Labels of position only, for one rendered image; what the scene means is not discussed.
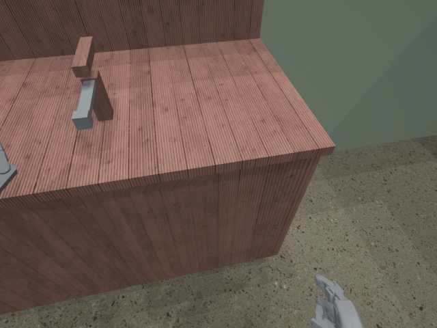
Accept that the counter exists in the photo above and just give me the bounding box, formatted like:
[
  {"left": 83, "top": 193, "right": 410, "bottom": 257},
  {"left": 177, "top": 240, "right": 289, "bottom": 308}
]
[{"left": 0, "top": 0, "right": 336, "bottom": 314}]

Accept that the robot left hand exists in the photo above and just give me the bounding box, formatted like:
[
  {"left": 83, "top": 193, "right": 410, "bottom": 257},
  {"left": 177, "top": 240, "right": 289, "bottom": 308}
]
[{"left": 0, "top": 142, "right": 17, "bottom": 193}]

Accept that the tap lever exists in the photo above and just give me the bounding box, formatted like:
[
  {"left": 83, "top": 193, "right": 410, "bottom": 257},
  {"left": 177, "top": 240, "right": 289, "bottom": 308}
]
[{"left": 72, "top": 80, "right": 97, "bottom": 130}]

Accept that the robot right hand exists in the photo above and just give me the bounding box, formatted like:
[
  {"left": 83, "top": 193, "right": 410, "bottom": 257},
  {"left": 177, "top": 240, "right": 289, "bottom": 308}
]
[{"left": 311, "top": 274, "right": 364, "bottom": 328}]

